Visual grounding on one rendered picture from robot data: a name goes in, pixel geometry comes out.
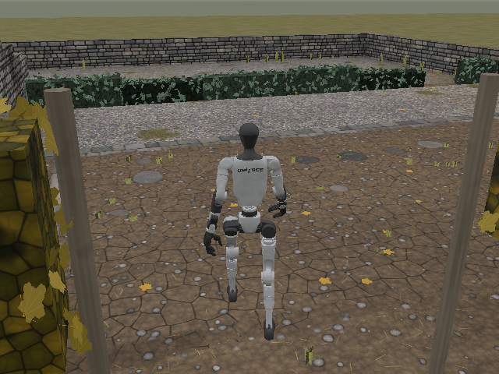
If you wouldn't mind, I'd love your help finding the right robot hand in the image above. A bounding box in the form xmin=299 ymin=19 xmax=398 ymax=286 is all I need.
xmin=268 ymin=204 xmax=286 ymax=218

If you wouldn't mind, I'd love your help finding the robot right thigh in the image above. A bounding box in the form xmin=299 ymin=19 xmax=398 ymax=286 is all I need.
xmin=260 ymin=219 xmax=276 ymax=286

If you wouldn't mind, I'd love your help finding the left robot upper arm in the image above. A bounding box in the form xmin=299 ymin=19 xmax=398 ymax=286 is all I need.
xmin=215 ymin=157 xmax=233 ymax=202

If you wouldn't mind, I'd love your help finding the left robot forearm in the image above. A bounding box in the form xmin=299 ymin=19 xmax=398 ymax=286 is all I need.
xmin=206 ymin=189 xmax=223 ymax=233

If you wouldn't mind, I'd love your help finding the right robot forearm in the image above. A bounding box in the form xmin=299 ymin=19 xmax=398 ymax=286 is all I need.
xmin=276 ymin=185 xmax=287 ymax=209

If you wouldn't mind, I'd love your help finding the left robot hand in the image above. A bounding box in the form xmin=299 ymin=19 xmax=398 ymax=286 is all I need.
xmin=203 ymin=231 xmax=222 ymax=256

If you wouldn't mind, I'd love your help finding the left robot shin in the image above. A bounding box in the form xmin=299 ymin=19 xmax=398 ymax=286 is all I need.
xmin=226 ymin=247 xmax=237 ymax=292

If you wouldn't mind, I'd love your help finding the right robot upper arm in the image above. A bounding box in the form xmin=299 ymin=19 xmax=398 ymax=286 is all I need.
xmin=265 ymin=156 xmax=285 ymax=196

